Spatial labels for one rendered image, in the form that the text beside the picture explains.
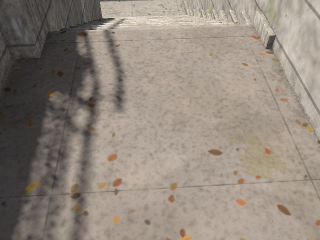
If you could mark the stairs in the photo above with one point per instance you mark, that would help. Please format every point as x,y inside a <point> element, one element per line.
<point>137,22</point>

